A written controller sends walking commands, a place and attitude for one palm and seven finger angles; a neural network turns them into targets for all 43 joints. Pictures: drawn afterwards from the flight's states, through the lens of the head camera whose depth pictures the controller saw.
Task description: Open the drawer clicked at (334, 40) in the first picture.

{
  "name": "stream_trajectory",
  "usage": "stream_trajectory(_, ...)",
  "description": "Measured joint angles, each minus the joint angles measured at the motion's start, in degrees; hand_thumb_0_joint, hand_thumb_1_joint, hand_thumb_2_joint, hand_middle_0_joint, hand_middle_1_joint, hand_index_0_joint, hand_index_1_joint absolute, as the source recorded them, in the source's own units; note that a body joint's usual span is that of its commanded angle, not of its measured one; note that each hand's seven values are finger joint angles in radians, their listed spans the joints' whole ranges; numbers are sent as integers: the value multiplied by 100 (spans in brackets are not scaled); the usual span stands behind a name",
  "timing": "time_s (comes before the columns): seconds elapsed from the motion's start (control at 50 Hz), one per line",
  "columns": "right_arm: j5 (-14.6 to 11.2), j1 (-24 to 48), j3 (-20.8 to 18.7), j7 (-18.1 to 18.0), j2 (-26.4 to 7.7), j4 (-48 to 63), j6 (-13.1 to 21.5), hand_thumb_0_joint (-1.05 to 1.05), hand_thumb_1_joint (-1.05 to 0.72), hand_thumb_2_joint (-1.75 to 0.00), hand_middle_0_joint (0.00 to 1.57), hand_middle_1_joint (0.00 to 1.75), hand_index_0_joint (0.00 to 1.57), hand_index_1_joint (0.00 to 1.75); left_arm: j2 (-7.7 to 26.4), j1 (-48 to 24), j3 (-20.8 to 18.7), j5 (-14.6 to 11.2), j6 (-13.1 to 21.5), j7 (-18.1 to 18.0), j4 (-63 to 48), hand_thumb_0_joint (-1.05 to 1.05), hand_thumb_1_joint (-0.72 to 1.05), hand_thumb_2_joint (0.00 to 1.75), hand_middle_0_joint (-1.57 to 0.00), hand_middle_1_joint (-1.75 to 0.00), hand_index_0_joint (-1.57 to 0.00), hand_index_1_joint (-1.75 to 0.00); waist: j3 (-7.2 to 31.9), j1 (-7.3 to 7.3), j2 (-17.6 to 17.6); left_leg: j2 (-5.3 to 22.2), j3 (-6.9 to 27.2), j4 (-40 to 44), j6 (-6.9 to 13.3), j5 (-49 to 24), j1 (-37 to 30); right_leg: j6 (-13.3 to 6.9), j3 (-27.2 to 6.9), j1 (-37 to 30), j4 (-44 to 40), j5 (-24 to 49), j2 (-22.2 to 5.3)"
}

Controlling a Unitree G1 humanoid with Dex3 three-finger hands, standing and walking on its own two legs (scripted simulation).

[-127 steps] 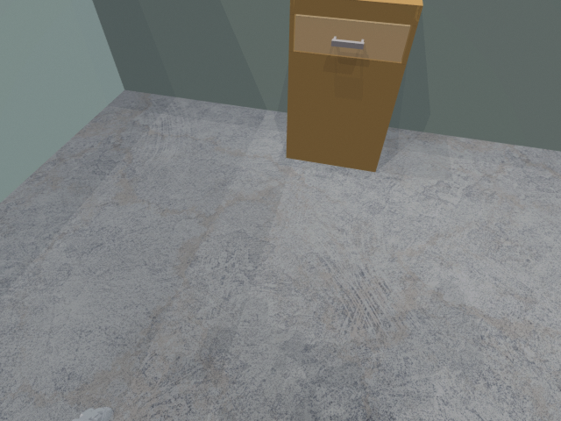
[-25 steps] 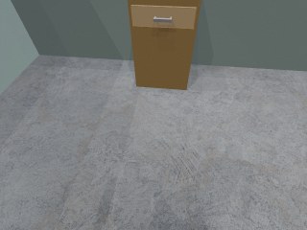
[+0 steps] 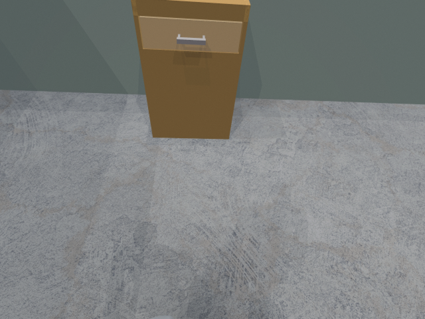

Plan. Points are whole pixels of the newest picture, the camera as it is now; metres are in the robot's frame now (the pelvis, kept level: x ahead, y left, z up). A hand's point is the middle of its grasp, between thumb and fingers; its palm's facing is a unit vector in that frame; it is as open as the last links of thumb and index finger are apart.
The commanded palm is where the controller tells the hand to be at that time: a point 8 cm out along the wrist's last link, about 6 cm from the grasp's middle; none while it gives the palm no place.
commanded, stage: walk to a spot facing it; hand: left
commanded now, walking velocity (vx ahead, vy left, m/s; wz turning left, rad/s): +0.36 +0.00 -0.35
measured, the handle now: (191, 38) +1.23 +0.21 -0.08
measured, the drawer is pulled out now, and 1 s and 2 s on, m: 0.00 0.00 0.00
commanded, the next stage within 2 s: turn to face it in 0.70 s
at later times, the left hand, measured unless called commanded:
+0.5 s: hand (182, 222) +0.37 +0.11 -0.16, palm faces -0.19 -0.96 -0.18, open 7.4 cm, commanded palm none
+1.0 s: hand (177, 182) +0.50 +0.14 -0.17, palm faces -0.17 -0.97 -0.15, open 7.4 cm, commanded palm none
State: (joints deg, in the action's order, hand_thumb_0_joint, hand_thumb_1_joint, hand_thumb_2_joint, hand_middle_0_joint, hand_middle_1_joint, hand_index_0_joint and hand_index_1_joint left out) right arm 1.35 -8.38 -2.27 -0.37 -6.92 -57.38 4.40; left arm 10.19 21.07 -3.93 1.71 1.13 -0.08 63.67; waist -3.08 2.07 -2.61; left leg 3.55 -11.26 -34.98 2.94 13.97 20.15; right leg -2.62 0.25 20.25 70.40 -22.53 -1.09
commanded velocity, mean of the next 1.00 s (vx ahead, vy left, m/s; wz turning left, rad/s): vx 0.26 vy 0.00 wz -0.09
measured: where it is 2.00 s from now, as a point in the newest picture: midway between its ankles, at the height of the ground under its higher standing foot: (226, 245)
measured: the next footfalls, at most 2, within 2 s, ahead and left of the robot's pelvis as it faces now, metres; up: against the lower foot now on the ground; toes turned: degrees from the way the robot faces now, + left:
right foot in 0.40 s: +0.28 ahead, -0.16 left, +0.00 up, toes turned -18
left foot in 0.80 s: +0.51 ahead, +0.05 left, +0.00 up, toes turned -2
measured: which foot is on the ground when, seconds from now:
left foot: down 0.00-0.42, up 0.44-0.78, down 0.80-1.00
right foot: up 0.00-0.38, down 0.40-0.80, up 0.82-1.00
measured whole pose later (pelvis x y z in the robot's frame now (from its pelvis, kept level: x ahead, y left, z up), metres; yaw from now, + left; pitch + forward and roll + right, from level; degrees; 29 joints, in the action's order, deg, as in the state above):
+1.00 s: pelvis +0.43 -0.02 +0.02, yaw -13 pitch -1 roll -2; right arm 0.6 -13.4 -2.0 -2.0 -8.5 -60.4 4.0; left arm 10.8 13.8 -3.0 1.2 0.6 -0.4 62.1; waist -2.8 0.2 -2.1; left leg 3.0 -10.0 -26.5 3.4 12.9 13.1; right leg 2.1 3.7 23.7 58.3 -21.9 -4.5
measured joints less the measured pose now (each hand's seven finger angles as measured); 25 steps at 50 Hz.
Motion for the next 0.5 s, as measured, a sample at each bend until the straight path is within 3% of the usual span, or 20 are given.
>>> stream_trajectory(0.06,-52,-308,-155,-128,-88,-100,63,-2,-94,-90,21,30,21,30,74,-321,-74,45,-37,35,-299,0,91,90,-19,-30,-19,-30,127,-32,2,-84,-178,573,28,-63,-450,82,157,762,-33,464,-211)
stream_trajectory(0.14,-22,-714,-155,-113,-265,-297,46,-2,-95,-90,21,30,21,29,96,-699,-128,68,-108,99,-594,0,91,90,-19,-30,-19,-30,236,-108,47,-164,-352,1135,30,-51,-968,227,246,1264,-767,955,-444)
stream_trajectory(0.26,1,-1209,-132,-70,-311,-530,-9,-1,-92,-90,20,30,20,29,72,-1170,-95,67,-203,183,-757,0,91,90,-19,-30,-19,-30,125,-315,143,-133,-605,1509,-123,236,-1667,319,391,1178,-2335,1253,-598)
stream_trajectory(0.36,45,-1557,-88,-48,-255,-664,-70,0,-91,-90,20,30,20,29,31,-1482,-33,60,-187,210,-784,0,91,90,-19,-30,-19,-30,-41,-547,267,88,-835,1328,-400,763,-2089,170,622,747,-3245,1016,-422)
stream_trajectory(0.4,28,-1731,-61,-32,-207,-728,-106,0,-91,-90,20,30,20,29,32,-1561,4,65,-83,219,-824,0,91,90,-19,-30,-19,-30,-85,-581,321,297,-860,824,-537,1144,-2092,25,778,365,-3704,1015,-251)
stream_trajectory(0.42,-3,-1785,-47,-10,-167,-780,-141,0,-91,-90,20,30,20,29,40,-1595,12,69,13,210,-839,0,91,90,-19,-30,-19,-30,-113,-556,322,458,-822,191,-545,1328,-1906,-43,819,287,-3739,1321,-204)
stream_trajectory(0.46,-60,-1695,-20,16,-125,-863,-252,0,-91,-90,20,30,20,29,10,-1600,33,5,178,164,-842,0,91,90,-19,-30,-19,-30,-202,-505,338,534,-206,-1724,-501,1547,-1153,-87,833,256,-3377,1030,-126)
stream_trajectory(0.5,-69,-1508,-41,20,-130,-856,-322,1,-91,-90,20,30,20,29,-52,-1463,63,-41,225,106,-793,0,91,90,-19,-30,-20,-30,-200,-449,360,460,279,-3089,-446,1274,-403,-69,807,-7,-3486,759,-36)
